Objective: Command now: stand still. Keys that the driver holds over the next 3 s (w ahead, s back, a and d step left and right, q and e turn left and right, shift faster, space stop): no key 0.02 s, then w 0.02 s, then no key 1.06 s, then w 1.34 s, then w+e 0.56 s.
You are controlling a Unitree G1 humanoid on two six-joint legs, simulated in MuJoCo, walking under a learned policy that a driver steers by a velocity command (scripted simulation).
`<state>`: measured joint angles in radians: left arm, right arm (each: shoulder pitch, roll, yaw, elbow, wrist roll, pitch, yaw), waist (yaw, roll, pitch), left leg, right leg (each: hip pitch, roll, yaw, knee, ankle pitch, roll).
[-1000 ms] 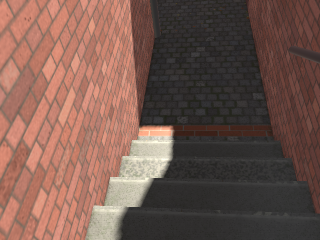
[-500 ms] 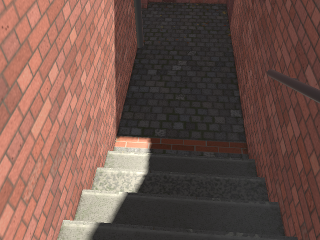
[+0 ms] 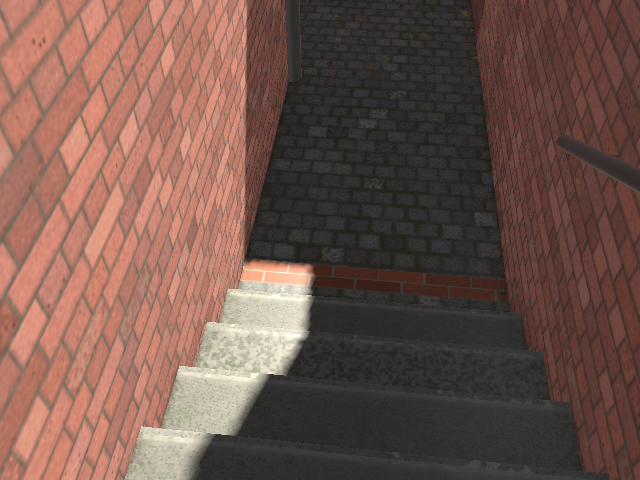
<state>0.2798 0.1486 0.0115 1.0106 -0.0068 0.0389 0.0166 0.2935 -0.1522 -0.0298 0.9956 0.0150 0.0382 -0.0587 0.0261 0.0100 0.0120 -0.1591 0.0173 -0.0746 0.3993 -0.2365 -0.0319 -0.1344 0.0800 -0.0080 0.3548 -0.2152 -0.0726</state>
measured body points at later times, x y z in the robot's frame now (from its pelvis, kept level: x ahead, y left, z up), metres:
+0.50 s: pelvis +0.01 +0.01 +0.00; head +0.01 +0.01 +0.45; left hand -0.02 +0.23 -0.16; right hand +0.02 -0.22 -0.16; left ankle -0.01 +0.14 -0.74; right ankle -0.02 -0.08 -0.74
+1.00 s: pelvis +0.01 +0.01 +0.00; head +0.02 +0.01 +0.45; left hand -0.04 +0.23 -0.15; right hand +0.00 -0.21 -0.16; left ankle -0.01 +0.14 -0.74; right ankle -0.02 -0.08 -0.74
